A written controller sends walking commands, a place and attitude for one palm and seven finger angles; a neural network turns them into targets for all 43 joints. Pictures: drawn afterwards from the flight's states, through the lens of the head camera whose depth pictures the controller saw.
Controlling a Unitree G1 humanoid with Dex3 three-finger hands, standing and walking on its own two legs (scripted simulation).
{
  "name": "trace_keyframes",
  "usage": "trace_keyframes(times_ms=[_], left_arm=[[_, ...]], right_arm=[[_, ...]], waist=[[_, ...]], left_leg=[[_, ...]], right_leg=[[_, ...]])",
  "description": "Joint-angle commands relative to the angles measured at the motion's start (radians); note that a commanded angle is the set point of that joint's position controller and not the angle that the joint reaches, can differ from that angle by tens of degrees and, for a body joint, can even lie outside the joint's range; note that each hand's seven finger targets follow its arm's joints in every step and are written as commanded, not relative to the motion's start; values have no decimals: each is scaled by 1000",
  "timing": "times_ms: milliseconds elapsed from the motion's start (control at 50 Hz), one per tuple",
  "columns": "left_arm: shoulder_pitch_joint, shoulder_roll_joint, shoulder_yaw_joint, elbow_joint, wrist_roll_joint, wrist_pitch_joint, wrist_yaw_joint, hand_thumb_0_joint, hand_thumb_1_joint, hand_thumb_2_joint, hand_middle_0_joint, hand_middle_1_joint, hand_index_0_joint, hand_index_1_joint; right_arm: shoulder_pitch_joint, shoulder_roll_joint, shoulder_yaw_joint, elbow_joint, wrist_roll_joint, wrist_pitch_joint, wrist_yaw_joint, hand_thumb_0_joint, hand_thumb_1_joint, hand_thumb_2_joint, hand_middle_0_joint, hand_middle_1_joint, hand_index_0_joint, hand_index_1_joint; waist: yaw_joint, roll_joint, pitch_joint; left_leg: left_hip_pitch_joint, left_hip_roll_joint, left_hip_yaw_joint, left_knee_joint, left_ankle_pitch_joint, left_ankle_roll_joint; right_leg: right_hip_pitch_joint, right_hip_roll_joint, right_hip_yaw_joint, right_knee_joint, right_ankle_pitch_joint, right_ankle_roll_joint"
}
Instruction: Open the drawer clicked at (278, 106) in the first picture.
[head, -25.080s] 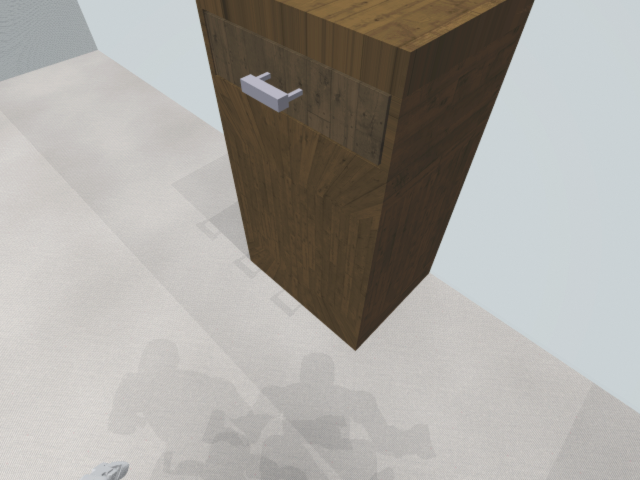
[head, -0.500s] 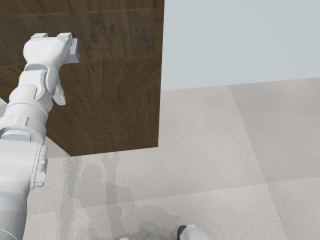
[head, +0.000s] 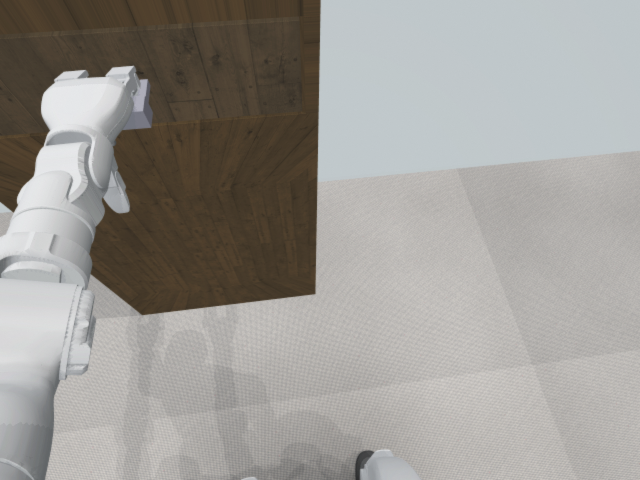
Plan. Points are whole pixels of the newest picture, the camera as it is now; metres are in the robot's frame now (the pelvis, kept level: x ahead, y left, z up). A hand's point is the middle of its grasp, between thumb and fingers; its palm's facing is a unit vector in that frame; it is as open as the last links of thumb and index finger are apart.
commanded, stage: close the thumb around the handle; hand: left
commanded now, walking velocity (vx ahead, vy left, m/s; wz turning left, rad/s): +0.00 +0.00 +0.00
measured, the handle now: (104, 102) +0.57 +0.23 +0.10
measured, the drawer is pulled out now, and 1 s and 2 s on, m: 0.00 0.01 0.08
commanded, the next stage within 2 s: pull the drawer open in 0.70 s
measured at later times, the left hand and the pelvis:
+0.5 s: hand (111, 141) +0.53 +0.22 +0.08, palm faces -0.06 +0.01 -1.00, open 7.6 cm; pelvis +0.01 +0.00 +0.00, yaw +0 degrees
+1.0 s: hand (111, 145) +0.52 +0.22 +0.08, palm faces -0.04 +0.00 -1.00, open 6.0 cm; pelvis +0.02 +0.00 +0.01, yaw -1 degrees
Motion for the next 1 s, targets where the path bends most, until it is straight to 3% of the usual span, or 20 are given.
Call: trace_keyframes(times_ms=[0,80,120,140,160,220,260,280,400,420,480,540,580,620,640,740,780,860,900,980], left_arm=[[-488,234,42,-216,2,-19,47,0,-444,324,-304,-1206,-304,-1206],[-492,214,26,-209,2,-9,54,0,-220,420,-320,-1230,-320,-1230],[-503,209,21,-209,2,-8,55,0,-108,468,-328,-1242,-328,-1242],[-491,235,46,-220,2,-8,54,0,-52,492,-332,-1248,-332,-1248],[-477,200,19,-209,3,-2,52,0,4,516,-336,-1254,-336,-1254],[-498,210,22,-199,-2,3,50,0,172,588,-348,-1272,-348,-1272],[-467,236,45,-191,4,5,49,0,284,636,-356,-1284,-356,-1284],[-489,221,27,-218,7,1,47,0,340,660,-360,-1290,-360,-1290],[-474,198,25,-237,-2,-9,42,0,676,804,-384,-1326,-384,-1326],[-468,169,3,-244,-5,-10,43,0,732,828,-388,-1332,-388,-1332],[-446,195,26,-229,-10,-4,42,0,900,900,-400,-1350,-400,-1350],[-429,245,64,-229,-8,-9,42,0,900,900,-400,-1350,-400,-1350],[-413,231,56,-245,-5,-12,41,0,900,900,-400,-1350,-400,-1350],[-428,210,39,-241,-8,-13,45,0,900,900,-400,-1350,-400,-1350],[-417,233,60,-242,-9,-9,48,0,900,900,-400,-1350,-400,-1350],[-438,205,33,-243,-8,1,48,0,900,900,-400,-1350,-400,-1350],[-425,222,51,-251,-6,-1,50,0,900,900,-400,-1350,-400,-1350],[-335,173,43,-316,-19,-13,42,0,900,900,-400,-1350,-400,-1350],[-268,146,39,-346,-36,-16,33,0,900,900,-400,-1350,-400,-1350],[-198,117,22,-395,-41,-6,29,0,900,900,-400,-1350,-400,-1350]], right_arm=[[162,-170,-58,-43,-3,-18,-16,0,-900,-900,200,300,200,300],[162,-171,-60,-36,-1,-19,-13,0,-900,-900,200,300,200,300],[167,-170,-60,-33,-3,-19,-13,0,-900,-900,200,300,200,300],[169,-172,-62,-31,-3,-17,-12,0,-900,-900,200,300,200,300],[164,-168,-62,-36,-3,-16,-13,0,-900,-900,200,300,200,300],[163,-174,-61,-27,-2,-14,-12,0,-900,-900,200,300,200,300],[159,-173,-60,-31,-2,-14,-15,0,-900,-900,200,300,200,300],[158,-170,-58,-36,-1,-14,-15,0,-900,-900,200,300,200,300],[158,-169,-63,-37,-4,-10,-10,0,-900,-900,200,300,200,300],[156,-164,-64,-39,-5,-12,-9,0,-900,-900,200,300,200,300],[151,-169,-62,-39,-4,-8,-8,0,-900,-900,200,300,200,300],[149,-172,-59,-38,-4,-6,-12,0,-900,-900,200,300,200,300],[148,-168,-61,-46,-4,-5,-9,0,-900,-900,200,300,200,300],[146,-167,-62,-38,-5,-4,-8,0,-900,-900,200,300,200,300],[144,-172,-63,-39,-4,-3,-7,0,-900,-900,200,300,200,300],[143,-169,-61,-37,-3,-2,-8,0,-900,-900,200,300,200,300],[143,-169,-65,-38,-4,-2,-8,0,-900,-900,200,300,200,300],[132,-161,-71,-54,-7,0,0,0,-900,-900,200,300,200,300],[124,-160,-74,-65,-6,3,8,0,-900,-900,200,300,200,300],[94,-161,-75,-74,1,9,12,0,-900,-900,200,300,200,300]], waist=[[-20,26,-481],[-24,45,-454],[-29,38,-467],[-18,48,-487],[-24,37,-484],[-34,31,-450],[-20,22,-471],[-20,51,-477],[-17,44,-481],[-20,58,-484],[-15,29,-469],[-3,9,-473],[5,27,-496],[-8,30,-464],[0,24,-471],[-9,33,-466],[3,39,-491],[34,63,-530],[44,43,-544],[54,17,-480]], left_leg=[[229,-60,-17,-32,464,35],[239,-55,-20,-34,467,31],[244,-56,-22,-30,489,34],[255,-55,-24,-28,511,31],[258,-56,-23,-27,515,33],[244,-55,-21,-32,483,33],[236,-58,-19,-34,486,34],[247,-57,-21,-33,503,31],[279,-51,-27,-28,570,28],[292,-51,-25,-25,574,30],[264,-54,-19,-32,532,31],[243,-57,-17,-36,539,35],[261,-56,-19,-34,576,32],[266,-52,-19,-34,573,32],[263,-53,-19,-35,559,31],[275,-52,-20,-38,579,29],[285,-52,-22,-37,596,28],[336,-44,-24,-30,709,26],[351,-43,-23,-30,748,27],[336,-41,-23,-53,708,31]], right_leg=[[288,77,-10,-22,353,-42],[256,79,-15,-22,338,-43],[264,78,-15,-21,353,-42],[271,79,-14,-15,366,-44],[270,80,-16,-17,365,-42],[259,78,-14,-26,355,-40],[285,78,-13,-20,366,-41],[277,77,-14,-17,371,-43],[274,80,-18,-18,386,-43],[266,80,-17,-21,385,-41],[287,81,-16,-24,387,-40],[322,78,-14,-19,419,-41],[324,78,-15,-15,422,-41],[301,79,-18,-21,413,-40],[305,80,-16,-20,403,-40],[298,79,-19,-22,409,-40],[310,79,-17,-18,413,-41],[330,80,-21,-14,455,-42],[359,81,-23,-19,480,-42],[362,81,-29,-30,457,-42]])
